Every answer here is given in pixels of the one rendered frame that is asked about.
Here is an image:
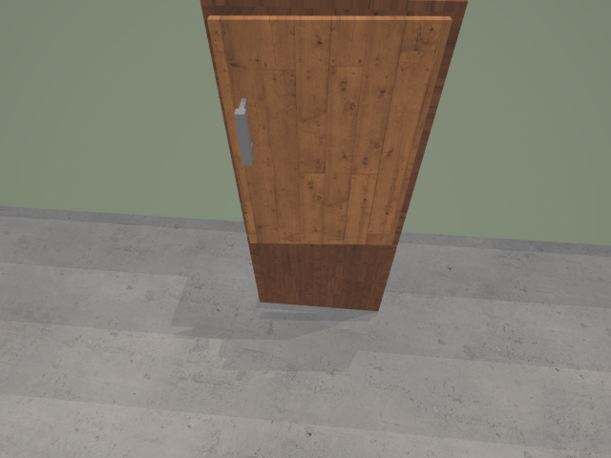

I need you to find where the cupboard door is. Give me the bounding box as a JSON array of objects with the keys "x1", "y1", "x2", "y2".
[{"x1": 207, "y1": 15, "x2": 453, "y2": 245}]

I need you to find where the handle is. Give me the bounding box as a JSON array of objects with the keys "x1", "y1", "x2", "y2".
[{"x1": 234, "y1": 98, "x2": 253, "y2": 166}]

